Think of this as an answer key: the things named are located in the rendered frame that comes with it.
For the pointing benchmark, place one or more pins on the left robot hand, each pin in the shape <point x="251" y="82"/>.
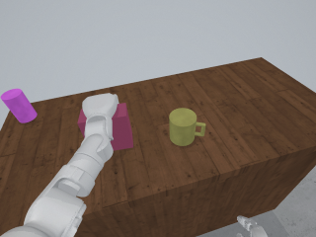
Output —
<point x="103" y="103"/>

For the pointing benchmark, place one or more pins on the right robot hand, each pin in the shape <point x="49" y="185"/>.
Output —
<point x="251" y="225"/>

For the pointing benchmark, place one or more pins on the left robot forearm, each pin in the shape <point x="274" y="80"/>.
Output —
<point x="78" y="176"/>

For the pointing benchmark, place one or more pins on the table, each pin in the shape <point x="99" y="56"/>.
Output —
<point x="259" y="143"/>

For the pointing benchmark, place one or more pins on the left robot upper arm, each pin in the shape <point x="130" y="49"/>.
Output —
<point x="59" y="214"/>

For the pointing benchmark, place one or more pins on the sponge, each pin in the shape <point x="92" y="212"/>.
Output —
<point x="122" y="132"/>

